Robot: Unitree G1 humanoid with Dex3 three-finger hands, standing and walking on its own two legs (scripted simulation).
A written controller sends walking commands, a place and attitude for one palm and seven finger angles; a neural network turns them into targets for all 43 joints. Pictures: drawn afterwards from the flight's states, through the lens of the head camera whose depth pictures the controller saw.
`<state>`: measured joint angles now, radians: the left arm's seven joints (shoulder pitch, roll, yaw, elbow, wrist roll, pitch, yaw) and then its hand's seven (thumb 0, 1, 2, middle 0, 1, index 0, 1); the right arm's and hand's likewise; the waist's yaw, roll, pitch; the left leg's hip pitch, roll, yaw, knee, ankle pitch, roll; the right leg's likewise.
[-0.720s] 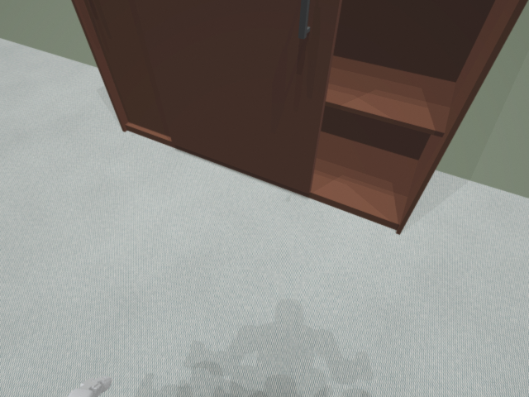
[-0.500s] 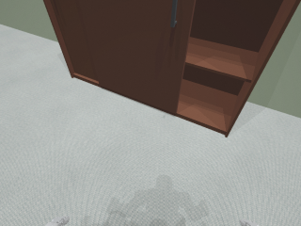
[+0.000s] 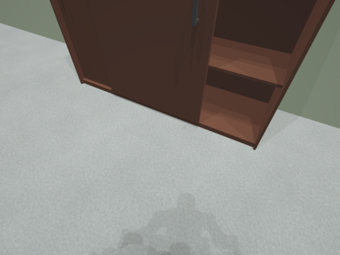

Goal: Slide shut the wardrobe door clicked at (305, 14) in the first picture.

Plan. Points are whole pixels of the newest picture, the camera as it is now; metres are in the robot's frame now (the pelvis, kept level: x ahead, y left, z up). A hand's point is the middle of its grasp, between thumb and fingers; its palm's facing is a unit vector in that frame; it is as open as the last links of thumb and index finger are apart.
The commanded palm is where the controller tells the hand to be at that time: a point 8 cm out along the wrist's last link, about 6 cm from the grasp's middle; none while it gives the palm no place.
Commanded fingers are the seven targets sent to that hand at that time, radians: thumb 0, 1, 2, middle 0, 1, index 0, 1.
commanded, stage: stand and wait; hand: left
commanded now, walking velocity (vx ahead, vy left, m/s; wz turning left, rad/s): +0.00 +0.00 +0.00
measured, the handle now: out of the picture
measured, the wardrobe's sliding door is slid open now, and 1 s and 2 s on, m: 0.45 0.45 0.45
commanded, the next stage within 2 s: look at it before walking up in 0.14 s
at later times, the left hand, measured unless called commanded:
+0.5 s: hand out of the picture +0.08 +0.25 -0.16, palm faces -0.04 -0.95 -0.32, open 7.4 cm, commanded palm none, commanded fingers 0.00 0.90 0.90 -0.20 -0.30 -0.20 -0.30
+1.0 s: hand out of the picture +0.06 +0.23 -0.17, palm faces +0.03 -0.96 -0.28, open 7.4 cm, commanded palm none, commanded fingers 0.00 0.90 0.90 -0.20 -0.30 -0.20 -0.30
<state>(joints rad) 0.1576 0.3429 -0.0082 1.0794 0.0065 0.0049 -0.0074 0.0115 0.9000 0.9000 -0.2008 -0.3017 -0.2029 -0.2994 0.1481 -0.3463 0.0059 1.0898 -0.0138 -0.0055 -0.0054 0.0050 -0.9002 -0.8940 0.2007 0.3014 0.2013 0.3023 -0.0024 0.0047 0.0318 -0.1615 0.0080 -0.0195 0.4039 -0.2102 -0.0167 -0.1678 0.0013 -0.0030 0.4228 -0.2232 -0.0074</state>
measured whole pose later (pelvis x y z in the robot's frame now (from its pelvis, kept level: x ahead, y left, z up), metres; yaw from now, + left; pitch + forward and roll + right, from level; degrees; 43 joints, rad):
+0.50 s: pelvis +0.00 +0.00 +0.00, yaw +0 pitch -2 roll +0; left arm 0.14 0.34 -0.01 1.08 0.01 0.00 -0.01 0.01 0.90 0.90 -0.20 -0.30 -0.20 -0.30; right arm 0.13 -0.33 0.01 1.10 -0.01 -0.01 -0.01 0.00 -0.90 -0.89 0.20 0.30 0.20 0.30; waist 0.00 -0.01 0.03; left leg -0.15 0.01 -0.01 0.38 -0.20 -0.02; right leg -0.16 0.00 0.00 0.40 -0.21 0.00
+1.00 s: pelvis +0.02 +0.01 +0.00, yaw +2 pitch -1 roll -1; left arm 0.22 0.29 0.00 1.07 0.02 0.01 -0.01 0.01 0.90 0.90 -0.20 -0.30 -0.20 -0.30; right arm 0.21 -0.29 0.01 1.10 -0.02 0.02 0.00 0.00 -0.90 -0.89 0.20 0.30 0.20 0.30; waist 0.00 0.00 -0.02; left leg -0.24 0.02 -0.01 0.59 -0.39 0.00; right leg -0.15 -0.01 -0.04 0.43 -0.28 -0.01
